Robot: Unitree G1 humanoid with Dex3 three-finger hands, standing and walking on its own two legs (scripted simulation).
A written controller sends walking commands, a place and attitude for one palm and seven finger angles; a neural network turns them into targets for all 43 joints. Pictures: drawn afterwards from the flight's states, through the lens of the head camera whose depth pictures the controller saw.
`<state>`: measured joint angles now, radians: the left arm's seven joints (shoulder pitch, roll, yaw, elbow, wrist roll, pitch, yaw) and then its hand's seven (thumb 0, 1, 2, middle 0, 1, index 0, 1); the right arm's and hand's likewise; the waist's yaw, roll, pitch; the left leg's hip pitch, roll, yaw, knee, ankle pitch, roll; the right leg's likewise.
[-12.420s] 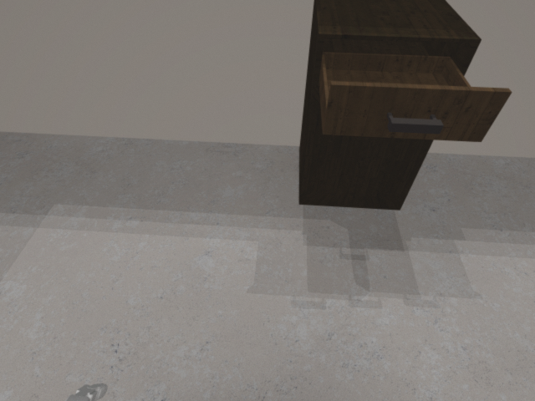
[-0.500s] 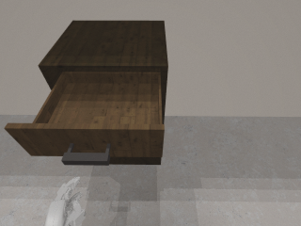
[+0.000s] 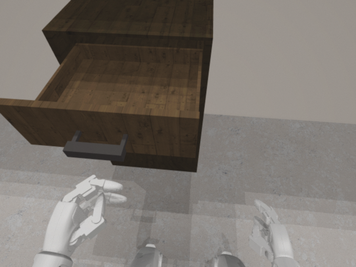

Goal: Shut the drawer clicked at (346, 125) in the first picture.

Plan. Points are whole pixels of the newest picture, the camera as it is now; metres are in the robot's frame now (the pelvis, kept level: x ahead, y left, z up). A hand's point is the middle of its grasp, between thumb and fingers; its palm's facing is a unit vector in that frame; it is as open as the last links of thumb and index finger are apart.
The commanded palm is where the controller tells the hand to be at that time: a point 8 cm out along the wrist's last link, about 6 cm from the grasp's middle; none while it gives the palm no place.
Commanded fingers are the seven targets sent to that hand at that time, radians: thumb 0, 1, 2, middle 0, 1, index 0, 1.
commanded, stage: raise the hand and make a fist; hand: left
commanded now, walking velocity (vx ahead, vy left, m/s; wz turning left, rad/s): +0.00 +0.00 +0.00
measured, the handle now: (98, 143) +0.37 +0.23 +0.05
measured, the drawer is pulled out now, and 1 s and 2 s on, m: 0.29 0.29 0.29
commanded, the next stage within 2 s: bring the fist close to the handle in 1.22 s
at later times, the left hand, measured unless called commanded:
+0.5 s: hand (80, 216) +0.19 +0.18 +0.12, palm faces +0.02 -1.00 -0.07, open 3.1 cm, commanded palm +0.15 +0.24 +0.13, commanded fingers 0.00 0.90 0.90 -1.40 -1.60 -1.40 -1.60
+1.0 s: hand (70, 208) +0.19 +0.19 +0.14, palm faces +0.02 -1.00 -0.08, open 3.2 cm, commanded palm +0.14 +0.24 +0.16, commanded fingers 0.00 0.90 0.90 -1.40 -1.60 -1.40 -1.60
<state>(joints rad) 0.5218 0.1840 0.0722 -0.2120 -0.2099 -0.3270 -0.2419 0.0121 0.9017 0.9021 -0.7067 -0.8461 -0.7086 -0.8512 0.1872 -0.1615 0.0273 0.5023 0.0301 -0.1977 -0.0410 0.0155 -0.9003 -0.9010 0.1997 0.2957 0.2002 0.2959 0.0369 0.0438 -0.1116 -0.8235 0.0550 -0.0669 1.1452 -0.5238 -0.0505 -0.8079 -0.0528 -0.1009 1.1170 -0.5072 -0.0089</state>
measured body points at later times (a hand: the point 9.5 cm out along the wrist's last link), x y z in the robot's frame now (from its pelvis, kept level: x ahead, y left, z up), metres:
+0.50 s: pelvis +0.02 +0.02 +0.03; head +0.05 +0.02 +0.47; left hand +0.18 +0.23 +0.12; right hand +0.22 -0.22 -0.03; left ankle +0.03 +0.15 -0.65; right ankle +0.03 -0.12 -0.65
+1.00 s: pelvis +0.04 +0.02 +0.04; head +0.04 +0.01 +0.49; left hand +0.18 +0.24 +0.15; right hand +0.23 -0.20 -0.01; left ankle +0.03 +0.15 -0.65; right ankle +0.03 -0.12 -0.65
